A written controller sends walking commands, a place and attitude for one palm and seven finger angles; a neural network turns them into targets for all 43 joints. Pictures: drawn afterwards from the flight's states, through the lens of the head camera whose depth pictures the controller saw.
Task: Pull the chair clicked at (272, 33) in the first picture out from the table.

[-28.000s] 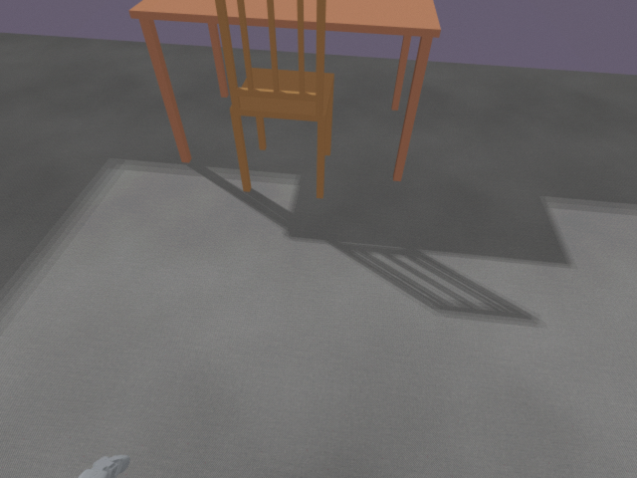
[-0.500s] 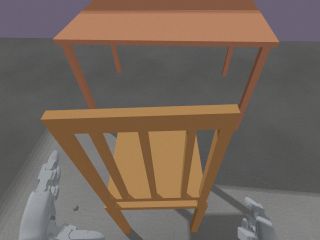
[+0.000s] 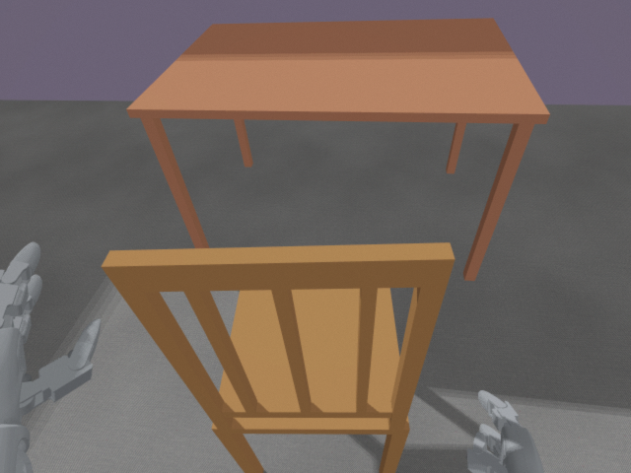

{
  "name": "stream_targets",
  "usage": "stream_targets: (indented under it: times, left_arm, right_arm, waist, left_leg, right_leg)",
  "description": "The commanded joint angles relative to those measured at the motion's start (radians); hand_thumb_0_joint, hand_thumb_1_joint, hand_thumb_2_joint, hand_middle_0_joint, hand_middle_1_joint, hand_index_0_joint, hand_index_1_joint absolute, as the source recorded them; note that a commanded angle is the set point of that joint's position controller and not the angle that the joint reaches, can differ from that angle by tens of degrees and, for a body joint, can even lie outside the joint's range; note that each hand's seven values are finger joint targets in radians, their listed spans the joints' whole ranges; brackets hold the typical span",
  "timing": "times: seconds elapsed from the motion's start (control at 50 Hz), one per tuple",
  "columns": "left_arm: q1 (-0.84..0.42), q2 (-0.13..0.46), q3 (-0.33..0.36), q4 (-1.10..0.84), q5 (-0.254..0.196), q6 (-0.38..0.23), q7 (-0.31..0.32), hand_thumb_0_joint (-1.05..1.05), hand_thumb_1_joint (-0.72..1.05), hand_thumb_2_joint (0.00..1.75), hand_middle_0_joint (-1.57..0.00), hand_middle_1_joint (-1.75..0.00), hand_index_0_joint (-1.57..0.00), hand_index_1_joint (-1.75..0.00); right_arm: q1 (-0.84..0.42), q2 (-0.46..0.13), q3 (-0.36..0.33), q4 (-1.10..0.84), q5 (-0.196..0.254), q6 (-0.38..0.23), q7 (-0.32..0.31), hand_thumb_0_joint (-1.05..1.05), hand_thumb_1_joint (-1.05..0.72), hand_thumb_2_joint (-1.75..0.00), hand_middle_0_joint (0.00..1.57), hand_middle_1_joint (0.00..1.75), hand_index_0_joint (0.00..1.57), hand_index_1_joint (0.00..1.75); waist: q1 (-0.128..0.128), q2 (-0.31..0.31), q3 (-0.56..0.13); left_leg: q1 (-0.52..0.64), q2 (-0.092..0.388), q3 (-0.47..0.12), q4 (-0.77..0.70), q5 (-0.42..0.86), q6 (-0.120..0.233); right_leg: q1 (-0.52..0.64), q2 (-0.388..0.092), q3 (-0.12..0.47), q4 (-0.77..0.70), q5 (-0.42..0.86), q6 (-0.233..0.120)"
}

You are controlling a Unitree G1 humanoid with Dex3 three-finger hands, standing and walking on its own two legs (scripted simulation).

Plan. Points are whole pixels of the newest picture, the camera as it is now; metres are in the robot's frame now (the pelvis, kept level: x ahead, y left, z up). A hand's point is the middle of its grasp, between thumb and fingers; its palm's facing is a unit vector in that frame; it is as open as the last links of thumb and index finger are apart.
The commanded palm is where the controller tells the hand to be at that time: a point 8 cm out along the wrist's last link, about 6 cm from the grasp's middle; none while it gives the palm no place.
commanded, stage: draw the hand back to the body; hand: left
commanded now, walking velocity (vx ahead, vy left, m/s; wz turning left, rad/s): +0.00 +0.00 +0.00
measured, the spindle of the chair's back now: (296, 359) +0.29 +0.08 -0.05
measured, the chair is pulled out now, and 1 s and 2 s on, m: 0.58 0.58 0.58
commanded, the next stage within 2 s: step back with the hand held close in 0.42 s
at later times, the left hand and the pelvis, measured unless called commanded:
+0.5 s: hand (59, 342) +0.18 +0.26 +0.17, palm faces +0.48 -0.76 -0.44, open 7.4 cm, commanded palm +0.13 +0.30 +0.18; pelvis +0.00 +0.00 +0.00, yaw -1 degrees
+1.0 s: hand (34, 368) +0.16 +0.28 +0.16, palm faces +0.38 -0.74 -0.55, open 7.4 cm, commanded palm +0.10 +0.31 +0.18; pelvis -0.05 +0.02 +0.00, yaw -2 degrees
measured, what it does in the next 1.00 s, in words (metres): shifts its weight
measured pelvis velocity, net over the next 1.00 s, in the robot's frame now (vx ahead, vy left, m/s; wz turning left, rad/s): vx -0.05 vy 0.02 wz -0.04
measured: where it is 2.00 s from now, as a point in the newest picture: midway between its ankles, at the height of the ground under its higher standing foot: outside the picture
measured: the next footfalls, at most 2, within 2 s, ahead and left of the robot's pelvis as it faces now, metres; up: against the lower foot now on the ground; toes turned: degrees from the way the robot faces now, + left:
none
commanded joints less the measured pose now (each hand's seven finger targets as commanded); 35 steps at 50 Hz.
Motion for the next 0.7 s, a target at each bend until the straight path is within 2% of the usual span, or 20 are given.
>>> stream_targets:
  times: [0.0,0.02,0.06,0.1,0.14,0.26,0.28,0.36,0.38,0.42,0.46,0.48,0.5,0.52,0.54,0.56,0.58,0.6,0.62,0.68]
  left_arm:
    - [-0.108,0.213,0.187,-0.218,0.002,-0.087,0.019,0.00,0.86,0.88,-0.19,-0.29,-0.19,-0.29]
    - [-0.113,0.226,0.207,-0.200,-0.003,-0.086,0.021,0.00,0.90,0.90,-0.20,-0.30,-0.20,-0.30]
    - [-0.077,0.163,0.159,-0.136,-0.003,-0.083,0.010,0.00,0.90,0.90,-0.20,-0.30,-0.20,-0.30]
    - [-0.055,0.131,0.131,-0.098,-0.003,-0.082,0.002,0.00,0.90,0.90,-0.20,-0.30,-0.20,-0.30]
    - [-0.058,0.158,0.149,-0.107,-0.004,-0.086,0.001,0.00,0.90,0.90,-0.20,-0.30,-0.20,-0.30]
    - [-0.086,0.221,0.192,-0.224,0.003,-0.107,0.006,0.00,0.90,0.90,-0.20,-0.30,-0.20,-0.30]
    - [-0.097,0.230,0.200,-0.236,0.002,-0.103,0.007,0.00,0.90,0.90,-0.20,-0.30,-0.20,-0.30]
    - [-0.086,0.203,0.185,-0.202,0.001,-0.096,0.011,0.00,0.90,0.90,-0.20,-0.30,-0.20,-0.30]
    - [-0.093,0.198,0.181,-0.195,0.001,-0.091,0.009,0.00,0.90,0.90,-0.20,-0.30,-0.20,-0.30]
    - [-0.086,0.178,0.169,-0.150,-0.001,-0.088,0.007,0.00,0.90,0.90,-0.20,-0.30,-0.20,-0.30]
    - [-0.078,0.174,0.168,-0.126,-0.001,-0.088,0.005,0.00,0.90,0.90,-0.20,-0.30,-0.20,-0.30]
    - [-0.082,0.166,0.158,-0.128,-0.002,-0.086,0.000,0.00,0.90,0.90,-0.20,-0.30,-0.20,-0.30]
    - [-0.080,0.161,0.155,-0.117,-0.003,-0.087,-0.002,0.00,0.90,0.90,-0.20,-0.30,-0.20,-0.30]
    - [-0.169,0.165,0.127,-0.201,-0.003,-0.099,-0.005,0.00,0.90,0.90,-0.20,-0.30,-0.20,-0.30]
    - [-0.323,0.350,0.303,-0.253,-0.010,-0.151,-0.004,0.00,0.90,0.90,-0.20,-0.30,-0.20,-0.30]
    - [-0.247,0.272,0.256,-0.167,-0.003,-0.156,-0.012,0.00,0.90,0.90,-0.20,-0.30,-0.20,-0.30]
    - [-0.243,0.278,0.251,-0.190,-0.002,-0.159,-0.015,0.00,0.90,0.90,-0.20,-0.30,-0.20,-0.30]
    - [-0.166,0.218,0.219,-0.133,0.002,-0.152,-0.018,0.00,0.90,0.90,-0.20,-0.30,-0.20,-0.30]
    - [-0.121,0.191,0.195,-0.135,0.006,-0.149,-0.020,0.00,0.90,0.90,-0.20,-0.30,-0.20,-0.30]
    - [-0.004,0.180,0.201,-0.146,0.013,-0.144,-0.014,0.00,0.90,0.90,-0.20,-0.30,-0.20,-0.30]
  right_arm:
    - [-0.114,-0.096,-0.035,-0.141,0.001,-0.068,0.001,0.00,-0.90,-0.90,0.20,0.30,0.20,0.30]
    - [-0.117,-0.101,-0.038,-0.135,0.000,-0.066,0.000,0.00,-0.90,-0.90,0.20,0.30,0.20,0.30]
    - [-0.122,-0.102,-0.043,-0.131,0.001,-0.061,0.005,0.00,-0.90,-0.90,0.20,0.30,0.20,0.30]
    - [-0.126,-0.103,-0.046,-0.126,0.003,-0.054,0.012,0.00,-0.90,-0.90,0.20,0.30,0.20,0.30]
    - [-0.131,-0.111,-0.054,-0.127,0.002,-0.047,0.013,0.00,-0.90,-0.90,0.20,0.30,0.20,0.30]
    - [-0.134,-0.107,-0.054,-0.132,-0.001,-0.065,0.010,0.00,-0.90,-0.90,0.20,0.30,0.20,0.30]
    - [-0.141,-0.106,-0.049,-0.126,-0.001,-0.066,0.010,0.00,-0.90,-0.90,0.20,0.30,0.20,0.30]
    - [-0.136,-0.102,-0.048,-0.123,0.002,-0.071,0.008,0.00,-0.90,-0.90,0.20,0.30,0.20,0.30]
    - [-0.140,-0.104,-0.047,-0.119,0.004,-0.069,0.008,0.00,-0.90,-0.90,0.20,0.30,0.20,0.30]
    - [-0.137,-0.105,-0.049,-0.119,0.004,-0.063,0.008,0.00,-0.90,-0.90,0.20,0.30,0.20,0.30]
    - [-0.138,-0.105,-0.052,-0.119,0.004,-0.058,0.008,0.00,-0.90,-0.90,0.20,0.30,0.20,0.30]
    - [-0.142,-0.108,-0.052,-0.118,0.005,-0.056,0.011,0.00,-0.90,-0.90,0.20,0.30,0.20,0.30]
    - [-0.140,-0.106,-0.051,-0.120,0.004,-0.055,0.011,0.00,-0.90,-0.90,0.20,0.30,0.20,0.30]
    - [-0.141,-0.117,-0.047,-0.129,0.003,-0.061,0.014,0.00,-0.90,-0.90,0.20,0.30,0.20,0.30]
    - [-0.115,-0.129,-0.057,-0.147,0.013,-0.044,0.012,0.00,-0.90,-0.90,0.20,0.30,0.20,0.30]
    - [-0.113,-0.114,-0.056,-0.128,0.007,-0.036,0.012,0.00,-0.90,-0.90,0.20,0.30,0.20,0.30]
    - [-0.127,-0.114,-0.055,-0.139,0.009,-0.033,0.014,0.00,-0.90,-0.90,0.20,0.30,0.20,0.30]
    - [-0.123,-0.108,-0.050,-0.139,0.004,-0.026,0.015,0.00,-0.90,-0.90,0.20,0.30,0.20,0.30]
    - [-0.128,-0.114,-0.052,-0.149,0.000,-0.017,0.016,0.00,-0.90,-0.90,0.20,0.30,0.20,0.30]
    - [-0.142,-0.116,-0.060,-0.165,-0.001,0.008,0.023,0.00,-0.90,-0.90,0.20,0.30,0.20,0.30]
  waist:
    - [-0.002,-0.006,-0.080]
    - [-0.002,-0.011,-0.065]
    - [-0.005,-0.057,-0.040]
    - [-0.007,-0.081,-0.018]
    - [-0.003,-0.101,-0.040]
    - [0.006,-0.036,-0.127]
    - [0.005,0.007,-0.108]
    - [0.001,-0.025,-0.071]
    - [-0.002,-0.003,-0.049]
    - [-0.005,-0.031,-0.020]
    - [-0.003,-0.068,-0.023]
    - [-0.005,-0.051,-0.014]
    - [-0.005,-0.070,-0.014]
    - [-0.013,-0.046,-0.045]
    - [-0.026,-0.054,0.060]
    - [-0.038,-0.089,0.044]
    - [-0.037,-0.068,0.050]
    - [-0.038,-0.070,0.022]
    - [-0.036,-0.059,-0.002]
    - [-0.033,-0.009,-0.101]
  left_leg:
    - [-0.053,0.017,0.001,-0.088,0.350,0.019]
    - [-0.058,0.020,0.000,-0.095,0.344,0.018]
    - [-0.059,0.022,0.007,-0.099,0.340,0.022]
    - [-0.066,0.025,0.007,-0.103,0.343,0.024]
    - [-0.062,0.025,0.007,-0.107,0.341,0.028]
    - [-0.023,0.021,0.011,-0.103,0.375,0.026]
    - [-0.035,0.017,0.005,-0.106,0.370,0.020]
    - [-0.037,0.023,0.007,-0.115,0.359,0.019]
    - [-0.050,0.021,0.005,-0.118,0.345,0.016]
    - [-0.057,0.025,0.006,-0.127,0.320,0.019]
    - [-0.056,0.025,0.010,-0.123,0.309,0.024]
    - [-0.063,0.024,0.008,-0.126,0.306,0.022]
    - [-0.062,0.026,0.010,-0.128,0.300,0.024]
    - [-0.048,0.022,0.005,-0.129,0.305,0.026]
    - [-0.103,0.053,-0.002,-0.111,0.214,0.039]
    - [-0.102,0.046,-0.016,-0.101,0.184,0.037]
    - [-0.102,0.044,-0.018,-0.107,0.176,0.037]
    - [-0.087,0.045,-0.012,-0.112,0.191,0.037]
    - [-0.083,0.051,-0.013,-0.122,0.218,0.037]
    - [-0.081,0.076,-0.023,-0.133,0.350,0.039]
  right_leg:
    - [0.124,-0.041,0.048,-0.086,0.287,-0.017]
    - [0.123,-0.041,0.049,-0.091,0.283,-0.017]
    - [0.112,-0.040,0.042,-0.097,0.278,-0.012]
    - [0.108,-0.039,0.040,-0.103,0.279,-0.011]
    - [0.121,-0.040,0.041,-0.102,0.286,-0.009]
    - [0.160,-0.045,0.054,-0.098,0.322,-0.013]
    - [0.161,-0.042,0.059,-0.103,0.315,-0.019]
    - [0.137,-0.040,0.050,-0.106,0.292,-0.016]
    - [0.132,-0.037,0.054,-0.115,0.275,-0.019]
    - [0.115,-0.036,0.049,-0.117,0.250,-0.015]
    - [0.113,-0.036,0.048,-0.121,0.244,-0.012]
    - [0.114,-0.034,0.053,-0.127,0.238,-0.016]
    - [0.111,-0.035,0.051,-0.127,0.233,-0.012]
    - [0.118,-0.038,0.054,-0.123,0.237,-0.012]
    - [0.018,-0.089,0.188,-0.180,0.294,-0.018]
    - [0.028,-0.110,0.188,-0.186,0.285,-0.026]
    - [0.018,-0.116,0.203,-0.192,0.290,-0.030]
    - [0.033,-0.114,0.191,-0.181,0.285,-0.025]
    - [0.047,-0.108,0.179,-0.163,0.297,-0.021]
    - [0.111,-0.103,0.139,-0.098,0.389,-0.010]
